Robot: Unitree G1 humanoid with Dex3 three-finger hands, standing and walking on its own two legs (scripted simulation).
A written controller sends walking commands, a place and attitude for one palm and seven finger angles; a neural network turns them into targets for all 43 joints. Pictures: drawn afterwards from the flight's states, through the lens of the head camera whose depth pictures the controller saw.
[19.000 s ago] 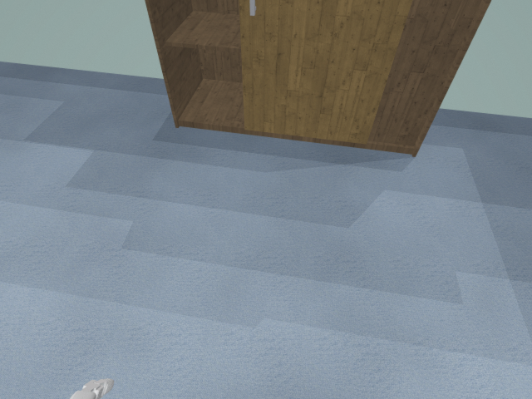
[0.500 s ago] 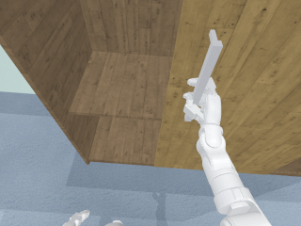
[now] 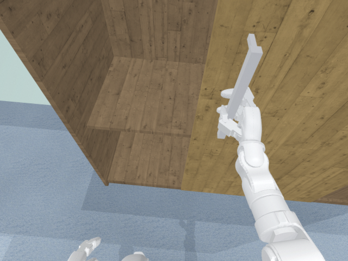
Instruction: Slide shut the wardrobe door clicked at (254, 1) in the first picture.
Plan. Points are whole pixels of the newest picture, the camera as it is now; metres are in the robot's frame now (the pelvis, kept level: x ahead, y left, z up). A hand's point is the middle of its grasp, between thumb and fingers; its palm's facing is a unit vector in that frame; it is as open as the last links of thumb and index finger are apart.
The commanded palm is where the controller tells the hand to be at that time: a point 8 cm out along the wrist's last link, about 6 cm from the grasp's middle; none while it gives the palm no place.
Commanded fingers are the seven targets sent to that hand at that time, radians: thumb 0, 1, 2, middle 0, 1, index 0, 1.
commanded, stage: step sideways, sliding the door along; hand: right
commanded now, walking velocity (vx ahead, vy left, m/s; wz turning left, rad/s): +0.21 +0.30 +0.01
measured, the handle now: (233, 95) +0.47 -0.10 +0.11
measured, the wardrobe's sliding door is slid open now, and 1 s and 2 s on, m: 0.42 0.37 0.11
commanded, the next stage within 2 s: none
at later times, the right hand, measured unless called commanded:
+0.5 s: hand (220, 118) +0.42 -0.07 +0.08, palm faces +0.08 +0.98 -0.17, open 6.0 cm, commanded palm +0.40 -0.05 +0.08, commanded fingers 0.00 -0.90 -0.90 0.45 1.40 0.45 1.40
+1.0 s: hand (195, 115) +0.43 -0.01 +0.08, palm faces +0.25 +0.95 -0.20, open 6.1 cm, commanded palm +0.40 +0.01 +0.08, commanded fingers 0.00 -0.90 -0.90 0.45 1.40 0.45 1.40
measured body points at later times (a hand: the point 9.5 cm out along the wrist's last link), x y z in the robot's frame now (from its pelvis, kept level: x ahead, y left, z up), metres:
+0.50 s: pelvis +0.01 +0.06 +0.01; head +0.08 +0.08 +0.45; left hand +0.17 +0.29 -0.12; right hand +0.41 -0.12 +0.10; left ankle +0.02 +0.14 -0.69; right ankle -0.01 -0.08 -0.72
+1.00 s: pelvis +0.05 +0.18 +0.01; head +0.13 +0.20 +0.45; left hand +0.26 +0.39 -0.12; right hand +0.41 -0.06 +0.09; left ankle +0.10 +0.26 -0.71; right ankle -0.01 -0.04 -0.70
